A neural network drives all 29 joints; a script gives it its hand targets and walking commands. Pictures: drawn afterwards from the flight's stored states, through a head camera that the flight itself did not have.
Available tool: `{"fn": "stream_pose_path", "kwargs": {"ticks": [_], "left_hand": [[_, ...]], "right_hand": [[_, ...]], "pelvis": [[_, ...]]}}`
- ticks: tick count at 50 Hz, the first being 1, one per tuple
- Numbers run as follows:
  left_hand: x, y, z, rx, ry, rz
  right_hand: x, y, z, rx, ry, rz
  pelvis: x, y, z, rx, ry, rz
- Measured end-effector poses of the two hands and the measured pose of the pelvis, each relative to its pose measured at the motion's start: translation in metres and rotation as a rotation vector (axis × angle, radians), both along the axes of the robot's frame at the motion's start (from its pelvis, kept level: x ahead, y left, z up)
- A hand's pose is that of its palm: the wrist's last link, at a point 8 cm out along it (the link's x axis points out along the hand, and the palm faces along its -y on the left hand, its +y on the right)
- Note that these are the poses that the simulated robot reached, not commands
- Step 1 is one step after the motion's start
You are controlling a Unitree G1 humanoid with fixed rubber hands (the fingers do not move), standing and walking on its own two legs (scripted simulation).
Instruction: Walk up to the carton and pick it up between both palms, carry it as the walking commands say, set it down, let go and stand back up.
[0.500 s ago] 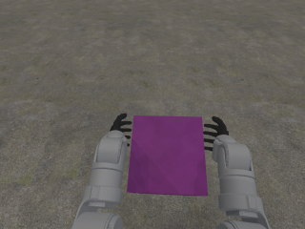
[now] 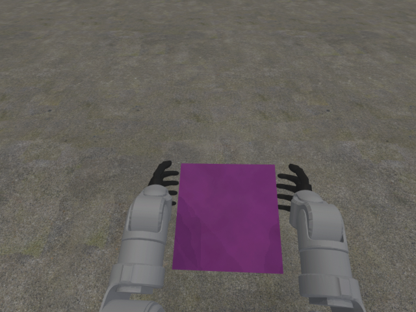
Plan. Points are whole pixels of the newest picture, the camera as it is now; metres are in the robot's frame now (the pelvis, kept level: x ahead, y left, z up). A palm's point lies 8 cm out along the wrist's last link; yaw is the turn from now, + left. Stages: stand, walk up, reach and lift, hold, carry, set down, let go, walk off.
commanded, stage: carry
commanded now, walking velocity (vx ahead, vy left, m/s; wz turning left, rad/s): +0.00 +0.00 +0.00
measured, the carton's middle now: (226, 220) +0.33 +0.00 -0.03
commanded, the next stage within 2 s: none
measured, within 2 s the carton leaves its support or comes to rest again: neither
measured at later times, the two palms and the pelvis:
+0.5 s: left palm (157, 197) +0.31 +0.14 +0.07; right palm (303, 203) +0.31 -0.14 +0.08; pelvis +0.00 +0.00 +0.00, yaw +0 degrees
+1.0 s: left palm (158, 200) +0.31 +0.14 +0.07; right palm (305, 205) +0.30 -0.14 +0.08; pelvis +0.00 +0.00 +0.00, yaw +0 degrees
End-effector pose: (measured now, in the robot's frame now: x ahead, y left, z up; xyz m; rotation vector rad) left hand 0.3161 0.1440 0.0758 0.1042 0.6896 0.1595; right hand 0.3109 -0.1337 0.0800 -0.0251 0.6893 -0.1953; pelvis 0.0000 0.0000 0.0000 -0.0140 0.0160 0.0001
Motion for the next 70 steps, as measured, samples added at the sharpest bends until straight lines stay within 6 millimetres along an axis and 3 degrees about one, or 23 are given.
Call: {"fn": "stream_pose_path", "kwargs": {"ticks": [63, 70], "left_hand": [[-0.014, -0.006, -0.004, -0.02, 0.0, 0.009], [-0.035, -0.008, 0.008, -0.042, -0.032, 0.023]], "right_hand": [[-0.011, -0.007, -0.003, 0.006, -0.005, 0.003], [-0.028, -0.007, 0.008, 0.037, -0.045, -0.036]], "pelvis": [[-0.002, -0.002, 0.001, 0.001, -0.003, -0.008], [-0.012, 0.002, -0.007, 0.002, -0.001, 0.01]]}}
